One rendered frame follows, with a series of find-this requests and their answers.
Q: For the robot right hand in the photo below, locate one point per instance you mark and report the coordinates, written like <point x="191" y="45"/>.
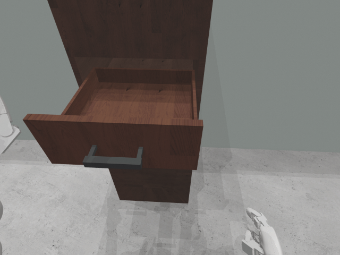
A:
<point x="266" y="240"/>

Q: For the robot left hand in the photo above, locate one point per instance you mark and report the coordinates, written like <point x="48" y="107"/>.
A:
<point x="8" y="133"/>

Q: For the handle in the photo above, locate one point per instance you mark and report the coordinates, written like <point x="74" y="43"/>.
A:
<point x="112" y="162"/>

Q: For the drawer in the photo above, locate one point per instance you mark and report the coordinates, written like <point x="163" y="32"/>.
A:
<point x="122" y="109"/>

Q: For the cabinet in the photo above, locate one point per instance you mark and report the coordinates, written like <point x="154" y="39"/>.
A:
<point x="140" y="34"/>

